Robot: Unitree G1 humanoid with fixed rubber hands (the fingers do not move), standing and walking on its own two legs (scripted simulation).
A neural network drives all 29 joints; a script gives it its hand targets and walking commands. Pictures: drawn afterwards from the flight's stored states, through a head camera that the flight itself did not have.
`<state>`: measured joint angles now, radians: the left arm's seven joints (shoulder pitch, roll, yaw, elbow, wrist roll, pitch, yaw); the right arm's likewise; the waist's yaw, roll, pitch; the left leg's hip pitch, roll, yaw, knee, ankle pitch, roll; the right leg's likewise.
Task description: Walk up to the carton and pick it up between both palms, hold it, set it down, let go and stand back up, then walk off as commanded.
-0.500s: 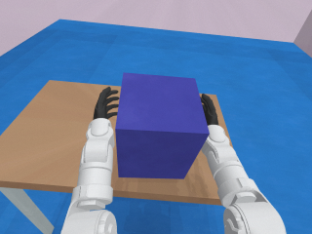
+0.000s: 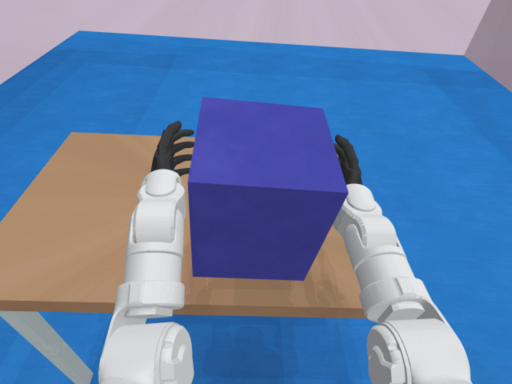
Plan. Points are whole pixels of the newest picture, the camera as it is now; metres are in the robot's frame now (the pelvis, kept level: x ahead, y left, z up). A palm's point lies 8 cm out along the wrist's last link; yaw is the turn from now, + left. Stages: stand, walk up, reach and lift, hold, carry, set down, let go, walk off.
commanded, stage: reach and lift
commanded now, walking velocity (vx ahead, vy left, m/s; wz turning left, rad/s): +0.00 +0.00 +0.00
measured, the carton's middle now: (256, 194) +0.38 +0.01 +0.13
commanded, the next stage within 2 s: hold in 0.92 s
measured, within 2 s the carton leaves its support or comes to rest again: neither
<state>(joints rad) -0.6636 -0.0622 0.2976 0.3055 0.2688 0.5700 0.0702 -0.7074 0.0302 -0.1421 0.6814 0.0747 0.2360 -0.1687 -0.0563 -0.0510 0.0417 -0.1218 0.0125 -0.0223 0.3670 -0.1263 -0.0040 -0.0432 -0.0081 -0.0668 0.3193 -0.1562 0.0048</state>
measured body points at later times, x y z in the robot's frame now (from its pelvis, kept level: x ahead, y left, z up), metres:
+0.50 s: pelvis +0.01 +0.00 +0.00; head -0.04 +0.02 +0.45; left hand +0.40 +0.14 +0.20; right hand +0.40 -0.15 +0.19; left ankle +0.06 +0.12 -0.75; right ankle +0.02 -0.12 -0.75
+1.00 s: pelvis +0.01 +0.00 +0.00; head -0.04 +0.01 +0.45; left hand +0.40 +0.14 +0.22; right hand +0.40 -0.14 +0.21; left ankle +0.06 +0.12 -0.75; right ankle +0.02 -0.12 -0.75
